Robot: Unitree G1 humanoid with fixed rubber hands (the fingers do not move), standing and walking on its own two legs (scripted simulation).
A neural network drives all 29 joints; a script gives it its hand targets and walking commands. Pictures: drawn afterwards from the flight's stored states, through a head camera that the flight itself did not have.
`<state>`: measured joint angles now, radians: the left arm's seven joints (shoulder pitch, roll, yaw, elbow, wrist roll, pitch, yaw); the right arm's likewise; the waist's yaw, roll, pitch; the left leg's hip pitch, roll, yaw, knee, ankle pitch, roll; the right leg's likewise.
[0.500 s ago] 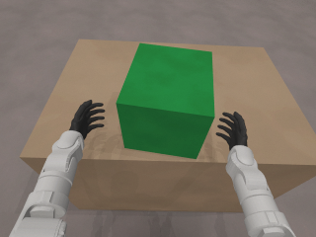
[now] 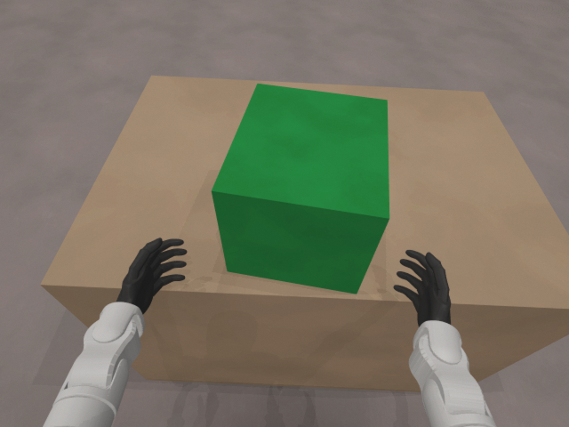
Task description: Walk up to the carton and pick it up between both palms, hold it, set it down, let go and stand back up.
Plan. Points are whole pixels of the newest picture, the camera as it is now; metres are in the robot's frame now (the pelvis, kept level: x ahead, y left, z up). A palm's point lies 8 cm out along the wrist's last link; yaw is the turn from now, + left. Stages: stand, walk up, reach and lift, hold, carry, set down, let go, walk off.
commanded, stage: set down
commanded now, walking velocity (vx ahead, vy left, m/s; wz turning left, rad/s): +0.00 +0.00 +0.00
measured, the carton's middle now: (306, 187) +0.52 +0.01 +0.01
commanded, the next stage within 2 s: let go in 1.36 s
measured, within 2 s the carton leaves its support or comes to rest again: neither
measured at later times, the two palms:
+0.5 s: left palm (134, 357) +0.21 +0.24 -0.03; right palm (443, 359) +0.23 -0.19 -0.03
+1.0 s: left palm (153, 394) +0.17 +0.22 -0.06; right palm (467, 406) +0.18 -0.23 -0.06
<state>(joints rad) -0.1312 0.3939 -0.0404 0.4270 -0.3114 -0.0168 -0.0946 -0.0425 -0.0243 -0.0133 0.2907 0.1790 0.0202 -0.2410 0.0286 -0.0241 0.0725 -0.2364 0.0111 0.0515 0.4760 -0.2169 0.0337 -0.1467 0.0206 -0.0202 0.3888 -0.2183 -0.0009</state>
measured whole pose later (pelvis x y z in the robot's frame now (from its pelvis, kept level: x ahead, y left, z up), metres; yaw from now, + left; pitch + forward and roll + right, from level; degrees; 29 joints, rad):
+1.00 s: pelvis +0.01 -0.03 +0.00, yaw +0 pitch -5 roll +0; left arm 0.19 0.29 -0.01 0.51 -0.10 0.05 -0.05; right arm 0.21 -0.10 0.00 0.59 0.03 -0.13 -0.07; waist 0.04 -0.03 0.08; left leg -0.10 0.02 0.05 0.39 -0.20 -0.01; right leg -0.05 0.03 -0.02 0.39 -0.25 -0.04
